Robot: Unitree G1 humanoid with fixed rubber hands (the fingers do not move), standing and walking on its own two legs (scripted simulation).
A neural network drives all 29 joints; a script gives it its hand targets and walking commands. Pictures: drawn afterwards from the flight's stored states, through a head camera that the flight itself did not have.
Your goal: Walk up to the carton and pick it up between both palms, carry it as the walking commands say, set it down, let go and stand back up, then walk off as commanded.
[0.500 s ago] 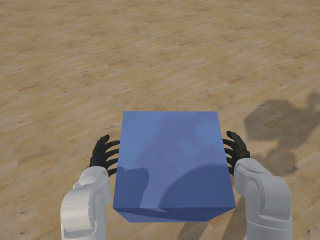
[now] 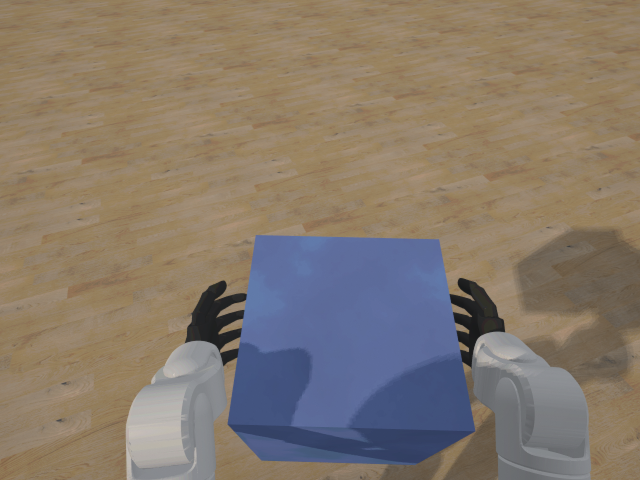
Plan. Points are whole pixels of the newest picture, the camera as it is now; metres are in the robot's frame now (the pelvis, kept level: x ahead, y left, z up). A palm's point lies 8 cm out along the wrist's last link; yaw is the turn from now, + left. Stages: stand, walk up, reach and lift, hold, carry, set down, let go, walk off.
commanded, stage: carry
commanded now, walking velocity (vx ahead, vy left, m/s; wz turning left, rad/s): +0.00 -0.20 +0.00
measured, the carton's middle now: (342, 360) +0.27 +0.00 +0.02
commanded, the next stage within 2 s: none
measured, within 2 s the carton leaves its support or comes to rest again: neither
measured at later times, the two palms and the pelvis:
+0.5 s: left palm (326, 363) +0.22 +0.02 +0.10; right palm (620, 390) +0.20 -0.28 +0.08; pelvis -0.03 -0.10 +0.00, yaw -5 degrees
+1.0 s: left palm (363, 400) +0.18 -0.01 +0.11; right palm out of the picture +0.16 -0.31 +0.11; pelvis -0.07 -0.15 +0.02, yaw -4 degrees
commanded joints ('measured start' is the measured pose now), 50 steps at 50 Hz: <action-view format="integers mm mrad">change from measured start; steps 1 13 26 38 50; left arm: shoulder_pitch -449 -351 -308 -433 -325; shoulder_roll -866 -837 -817 -856 -841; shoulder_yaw -643 -624 -578 -658 -643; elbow -98 -123 -85 -130 -118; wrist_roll -320 -316 -318 -326 -322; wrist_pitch -8 -13 -35 -14 -9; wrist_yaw -101 -80 -116 -93 -78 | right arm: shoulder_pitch -432 -384 -452 -391 -368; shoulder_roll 840 820 809 817 780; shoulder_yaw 663 655 741 655 654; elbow -156 -174 -223 -159 -220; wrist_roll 326 340 355 322 335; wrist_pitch -39 -44 -45 -45 -48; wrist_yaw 133 124 113 130 124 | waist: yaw -12 14 18 -15 13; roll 13 192 -223 62 215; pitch -148 -327 -253 -131 -285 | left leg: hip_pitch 123 148 -205 149 243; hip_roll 424 258 -13 423 311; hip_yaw -334 -86 -12 -325 -135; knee -372 -88 343 -353 -176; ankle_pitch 130 418 -237 271 601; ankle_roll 190 9 -50 178 74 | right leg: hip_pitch -256 207 258 -246 83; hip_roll -103 -71 -242 -102 -41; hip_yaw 290 133 422 313 105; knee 522 -267 -304 539 -204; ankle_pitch -125 57 271 -133 60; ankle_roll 86 89 -103 97 112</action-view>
